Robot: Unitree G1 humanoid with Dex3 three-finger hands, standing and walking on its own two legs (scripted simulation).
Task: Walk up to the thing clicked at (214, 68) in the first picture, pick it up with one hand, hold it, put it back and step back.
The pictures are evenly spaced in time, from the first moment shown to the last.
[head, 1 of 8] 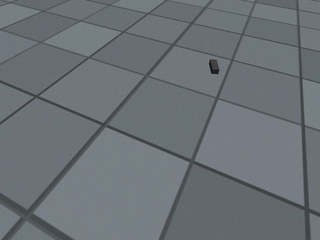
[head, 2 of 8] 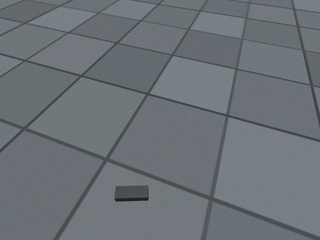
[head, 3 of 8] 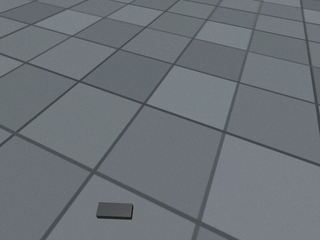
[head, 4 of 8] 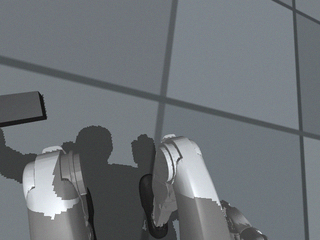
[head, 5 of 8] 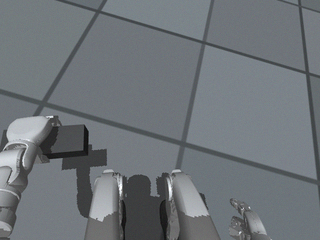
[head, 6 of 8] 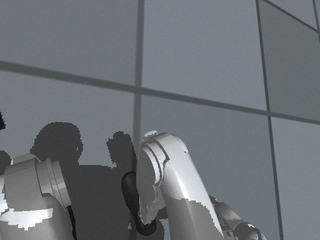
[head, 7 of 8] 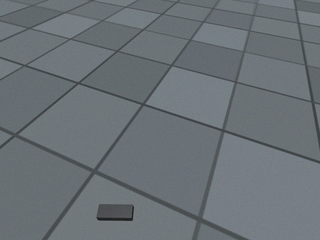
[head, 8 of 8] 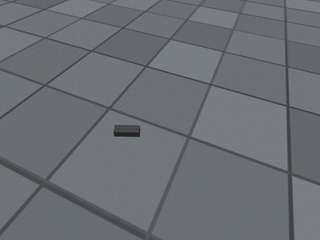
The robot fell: no
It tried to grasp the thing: yes
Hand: left
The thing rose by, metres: 0.67
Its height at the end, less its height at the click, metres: +0.00
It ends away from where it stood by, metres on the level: 0.02
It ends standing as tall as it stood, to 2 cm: yes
